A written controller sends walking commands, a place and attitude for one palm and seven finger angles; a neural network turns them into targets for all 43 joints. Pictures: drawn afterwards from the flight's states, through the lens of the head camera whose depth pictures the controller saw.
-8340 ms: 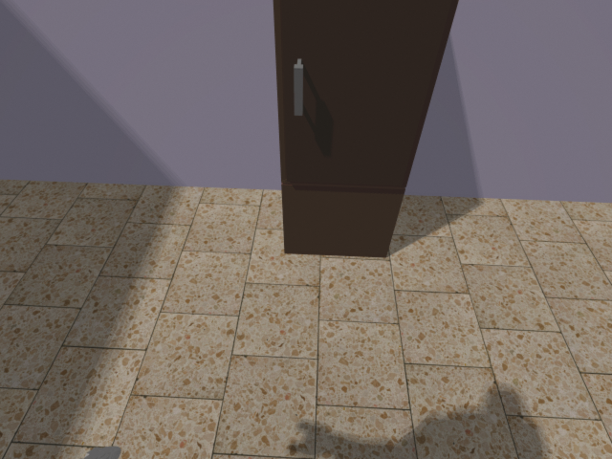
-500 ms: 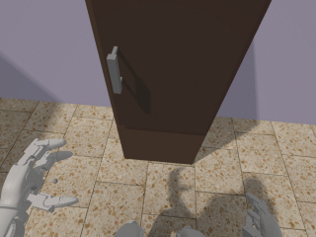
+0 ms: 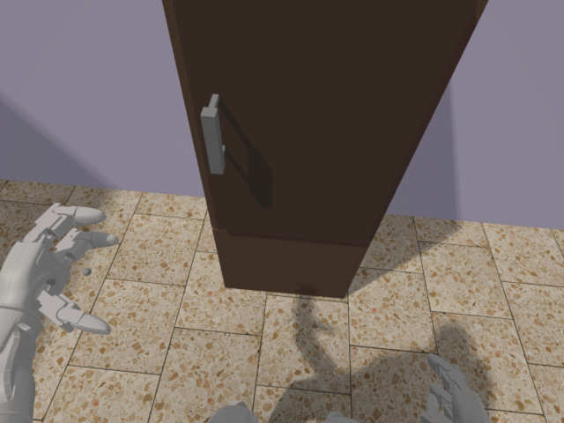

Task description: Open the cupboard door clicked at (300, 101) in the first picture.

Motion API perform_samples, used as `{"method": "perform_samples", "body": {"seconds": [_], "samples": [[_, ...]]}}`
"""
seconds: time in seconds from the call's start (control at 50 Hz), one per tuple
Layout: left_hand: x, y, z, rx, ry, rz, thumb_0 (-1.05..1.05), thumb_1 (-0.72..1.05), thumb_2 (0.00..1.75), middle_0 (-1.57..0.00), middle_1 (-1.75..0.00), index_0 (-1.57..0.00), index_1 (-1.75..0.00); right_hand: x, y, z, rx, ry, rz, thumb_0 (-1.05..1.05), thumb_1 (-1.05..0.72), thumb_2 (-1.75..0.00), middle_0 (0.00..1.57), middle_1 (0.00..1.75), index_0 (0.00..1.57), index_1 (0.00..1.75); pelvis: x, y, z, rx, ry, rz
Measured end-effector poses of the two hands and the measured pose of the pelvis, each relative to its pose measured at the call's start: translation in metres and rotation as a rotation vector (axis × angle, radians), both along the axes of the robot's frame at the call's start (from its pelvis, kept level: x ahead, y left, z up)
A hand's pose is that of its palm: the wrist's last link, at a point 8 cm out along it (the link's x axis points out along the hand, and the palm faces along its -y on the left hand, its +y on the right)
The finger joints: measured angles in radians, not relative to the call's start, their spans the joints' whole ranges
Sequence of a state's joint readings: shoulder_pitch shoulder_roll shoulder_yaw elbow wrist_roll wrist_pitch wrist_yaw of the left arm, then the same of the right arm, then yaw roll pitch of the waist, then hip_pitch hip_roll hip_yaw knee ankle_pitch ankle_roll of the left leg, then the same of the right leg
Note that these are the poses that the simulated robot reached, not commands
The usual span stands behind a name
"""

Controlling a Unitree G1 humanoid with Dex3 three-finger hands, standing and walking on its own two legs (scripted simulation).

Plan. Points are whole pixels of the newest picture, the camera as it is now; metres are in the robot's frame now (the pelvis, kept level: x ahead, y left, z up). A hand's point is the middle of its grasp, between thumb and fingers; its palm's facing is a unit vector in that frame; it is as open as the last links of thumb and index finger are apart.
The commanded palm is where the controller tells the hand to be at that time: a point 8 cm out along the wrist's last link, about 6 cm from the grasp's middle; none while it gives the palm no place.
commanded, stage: raise the hand with hooked fingers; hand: left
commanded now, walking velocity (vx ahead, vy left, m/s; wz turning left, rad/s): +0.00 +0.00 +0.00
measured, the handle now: (216, 135) +0.56 +0.16 +0.06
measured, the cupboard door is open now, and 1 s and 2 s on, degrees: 0 0 0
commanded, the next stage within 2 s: move the hooked fingers beside the handle in 0.50 s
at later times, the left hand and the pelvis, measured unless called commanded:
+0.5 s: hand (82, 268) +0.29 +0.28 +0.07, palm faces +0.00 -1.00 -0.03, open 14.0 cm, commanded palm +0.26 +0.32 +0.07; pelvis +0.00 +0.01 +0.00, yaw +0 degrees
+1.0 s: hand (120, 231) +0.35 +0.25 +0.07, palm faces -0.02 -1.00 -0.02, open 14.0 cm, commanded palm +0.32 +0.30 +0.07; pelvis +0.00 +0.00 +0.00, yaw -1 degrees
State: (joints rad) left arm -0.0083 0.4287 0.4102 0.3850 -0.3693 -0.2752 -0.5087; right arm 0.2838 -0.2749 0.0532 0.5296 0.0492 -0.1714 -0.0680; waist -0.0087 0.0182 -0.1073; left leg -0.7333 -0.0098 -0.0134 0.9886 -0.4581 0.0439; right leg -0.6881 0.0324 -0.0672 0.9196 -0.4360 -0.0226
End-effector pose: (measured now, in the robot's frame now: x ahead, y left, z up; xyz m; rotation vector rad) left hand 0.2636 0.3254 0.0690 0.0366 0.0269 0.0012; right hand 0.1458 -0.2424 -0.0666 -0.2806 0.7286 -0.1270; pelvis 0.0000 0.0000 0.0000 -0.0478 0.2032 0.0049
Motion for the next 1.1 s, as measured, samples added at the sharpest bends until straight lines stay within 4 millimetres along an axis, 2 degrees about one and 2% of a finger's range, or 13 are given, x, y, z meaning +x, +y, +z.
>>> {"method": "perform_samples", "body": {"seconds": [0.1, 0.24, 0.66, 0.74, 0.92, 1.1], "samples": [[0.009, 0.004, 0.005, -0.008, -0.011, -0.006, -0.02, -0.5, 0.3, -0.3, -1.2, -0.3, -1.2, -0.01, -0.005, 0.003, -0.014, 0.02, -0.025, 0.01, -0.9, -0.9, 0.21, 0.3, 0.21, 0.3, 0.0, 0.002, 0.003, 0.001, -0.003, -0.005], [0.009, 0.003, 0.001, -0.013, 0.002, -0.016, -0.02, -0.5, 0.3, -0.3, -1.2, -0.29, -1.2, -0.016, -0.007, 0.006, -0.019, 0.024, -0.038, 0.01, -0.9, -0.9, 0.21, 0.3, 0.21, 0.3, 0.0, 0.005, 0.004, 0.003, -0.002, -0.012], [0.002, 0.005, 0.002, -0.01, -0.003, -0.006, -0.02, -0.5, 0.3, -0.3, -1.2, -0.3, -1.2, -0.002, 0.006, 0.005, 0.002, -0.007, 0.002, 0.01, -0.9, -0.9, 0.21, 0.3, 0.21, 0.3, -0.003, 0.005, 0.003, 0.0, -0.007, -0.001], [0.012, 0.0, 0.0, -0.019, -0.009, -0.008, -0.02, -0.5, 0.3, -0.3, -1.2, -0.3, -1.2, -0.002, 0.004, 0.001, -0.011, 0.004, 0.009, 0.01, -0.9, -0.9, 0.21, 0.3, 0.21, 0.3, -0.005, 0.004, 0.001, -0.001, -0.003, 0.006], [0.051, -0.022, 0.001, -0.014, -0.006, -0.039, -0.02, -0.5, 0.3, -0.3, -1.2, -0.3, -1.2, -0.015, -0.006, -0.005, -0.011, 0.058, -0.031, 0.01, -0.9, -0.9, 0.21, 0.3, 0.21, 0.3, -0.003, 0.0, 0.0, 0.007, 0.012, -0.006], [0.071, -0.019, 0.001, -0.011, 0.0, -0.005, -0.02, -0.5, 0.3, -0.3, -1.2, -0.3, -1.2, -0.039, -0.019, -0.013, -0.007, 0.151, -0.089, 0.01, -0.9, -0.9, 0.21, 0.3, 0.21, 0.3, 0.001, -0.005, 0.001, 0.013, 0.03, -0.021]]}}
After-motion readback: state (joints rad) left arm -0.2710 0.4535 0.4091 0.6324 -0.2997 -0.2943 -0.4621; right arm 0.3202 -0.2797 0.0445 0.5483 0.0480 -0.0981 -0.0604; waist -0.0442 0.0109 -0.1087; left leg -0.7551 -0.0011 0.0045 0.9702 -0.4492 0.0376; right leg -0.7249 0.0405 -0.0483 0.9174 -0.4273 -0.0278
